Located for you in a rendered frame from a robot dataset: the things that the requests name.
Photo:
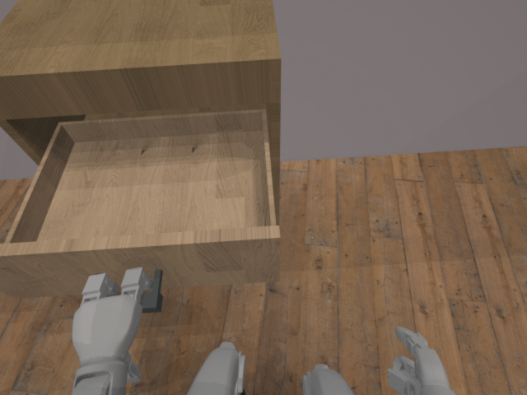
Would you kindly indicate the robot left thigh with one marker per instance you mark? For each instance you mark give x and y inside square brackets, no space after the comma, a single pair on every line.
[222,373]

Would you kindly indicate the robot left hand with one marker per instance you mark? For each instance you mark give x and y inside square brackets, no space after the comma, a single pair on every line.
[104,327]

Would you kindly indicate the handle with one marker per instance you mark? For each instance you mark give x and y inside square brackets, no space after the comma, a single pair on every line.
[151,301]

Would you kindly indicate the robot thigh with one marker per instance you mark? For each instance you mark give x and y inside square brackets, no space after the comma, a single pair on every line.
[325,382]
[222,373]

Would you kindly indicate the left robot forearm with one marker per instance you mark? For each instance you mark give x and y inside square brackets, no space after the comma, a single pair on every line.
[106,377]

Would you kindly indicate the cabinet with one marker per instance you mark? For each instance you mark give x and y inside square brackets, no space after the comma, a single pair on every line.
[77,60]

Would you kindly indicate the robot right hand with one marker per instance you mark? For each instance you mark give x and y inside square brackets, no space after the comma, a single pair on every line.
[409,377]

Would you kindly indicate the robot right thigh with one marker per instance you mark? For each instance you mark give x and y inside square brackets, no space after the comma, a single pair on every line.
[325,382]

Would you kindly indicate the drawer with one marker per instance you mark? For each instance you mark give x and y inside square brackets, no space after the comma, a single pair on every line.
[190,194]

